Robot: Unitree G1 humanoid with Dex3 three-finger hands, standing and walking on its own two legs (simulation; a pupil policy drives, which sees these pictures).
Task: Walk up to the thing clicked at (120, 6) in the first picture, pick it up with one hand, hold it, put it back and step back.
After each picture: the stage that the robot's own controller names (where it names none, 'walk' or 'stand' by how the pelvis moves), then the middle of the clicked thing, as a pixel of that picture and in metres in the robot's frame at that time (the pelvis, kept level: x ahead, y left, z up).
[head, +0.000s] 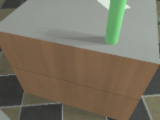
stand; (114, 20) +0.70 -0.13 +0.07
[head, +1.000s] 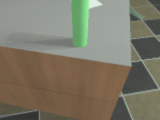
rise first; (80, 20) +0.62 +0.08 +0.11
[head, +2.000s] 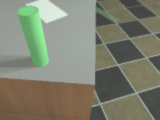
stand; (35, 39) +0.52 +0.22 +0.09
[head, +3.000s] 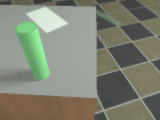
stand; (35, 54) +0.47 +0.22 +0.07
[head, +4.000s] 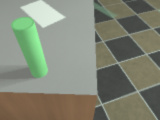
stand; (32, 51) +0.46 +0.22 +0.07
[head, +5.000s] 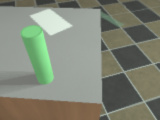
stand; (39, 58) +0.45 +0.20 +0.07
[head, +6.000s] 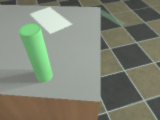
stand; (38, 56) +0.46 +0.21 +0.07
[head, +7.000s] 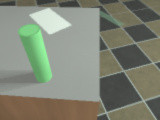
rise first; (37, 56) +0.46 +0.21 +0.07
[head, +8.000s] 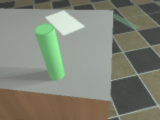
rise first; (51, 55) +0.47 +0.19 +0.07
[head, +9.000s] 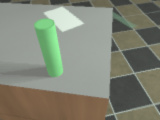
go down; (50, 51) +0.48 +0.18 +0.08
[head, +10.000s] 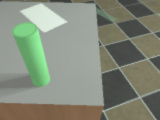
go down; (34, 59) +0.43 +0.18 +0.09
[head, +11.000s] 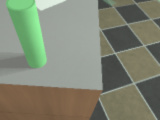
close in; (30, 37) +0.47 +0.18 +0.11
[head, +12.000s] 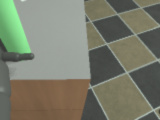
close; (9, 27) +0.49 +0.20 +0.14
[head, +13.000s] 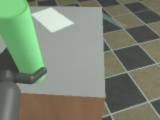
lift; (24, 49) +0.34 +0.17 +0.24
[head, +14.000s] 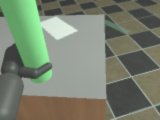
lift; (30, 42) +0.33 +0.15 +0.27
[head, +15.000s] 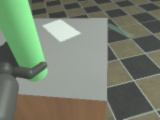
hold; (24, 41) +0.31 +0.17 +0.29
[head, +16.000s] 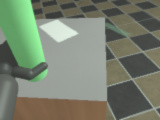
crouch; (24, 41) +0.31 +0.16 +0.29
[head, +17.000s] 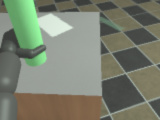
crouch; (26, 26) +0.41 +0.18 +0.26
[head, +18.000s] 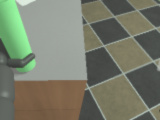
lower; (14, 37) +0.47 +0.19 +0.11
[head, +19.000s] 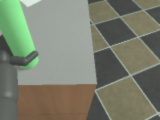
lower; (17, 35) +0.46 +0.19 +0.13
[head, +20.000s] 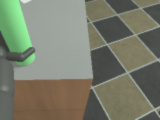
lower; (14, 30) +0.48 +0.19 +0.13
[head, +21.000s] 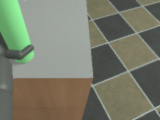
lower; (12, 28) +0.48 +0.19 +0.13
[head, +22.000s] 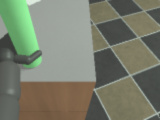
loosen; (22, 33) +0.47 +0.17 +0.13
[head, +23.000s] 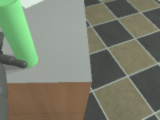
withdraw; (18, 36) +0.47 +0.18 +0.12
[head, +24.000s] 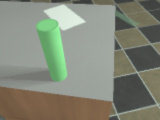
sink last; (54, 53) +0.45 +0.17 +0.10
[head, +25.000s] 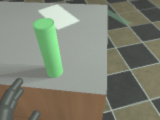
stand; (50, 51) +0.47 +0.18 +0.08
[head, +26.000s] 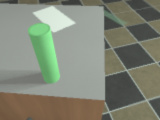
stand; (46, 56) +0.45 +0.18 +0.08
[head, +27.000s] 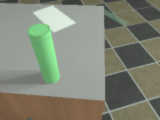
stand; (46, 57) +0.45 +0.18 +0.08
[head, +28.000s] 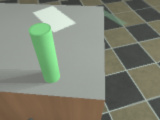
stand; (46, 56) +0.45 +0.18 +0.08
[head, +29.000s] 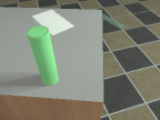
stand; (45, 59) +0.45 +0.18 +0.08
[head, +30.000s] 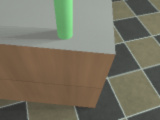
walk; (63, 11) +0.62 +0.11 +0.09
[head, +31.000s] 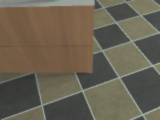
walk; out of the picture +0.99 +0.24 +0.10
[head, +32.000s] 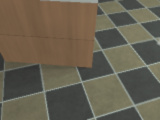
stand; out of the picture +1.20 +0.17 +0.09
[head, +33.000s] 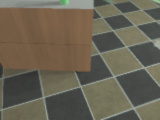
stand; out of the picture +1.18 +0.19 +0.07
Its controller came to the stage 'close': yes
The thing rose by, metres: 0.22
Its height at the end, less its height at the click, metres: +0.00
